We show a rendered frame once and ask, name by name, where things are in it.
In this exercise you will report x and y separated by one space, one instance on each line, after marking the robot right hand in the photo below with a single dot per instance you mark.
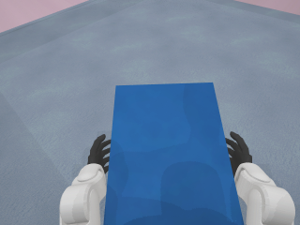
239 152

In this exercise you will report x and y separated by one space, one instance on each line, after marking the carton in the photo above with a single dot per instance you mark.
169 162

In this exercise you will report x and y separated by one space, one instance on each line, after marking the left robot forearm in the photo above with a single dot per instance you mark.
79 204

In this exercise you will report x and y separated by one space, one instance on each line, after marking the right robot forearm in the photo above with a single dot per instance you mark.
266 203

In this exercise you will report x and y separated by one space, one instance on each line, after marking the robot left hand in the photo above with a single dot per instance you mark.
97 153

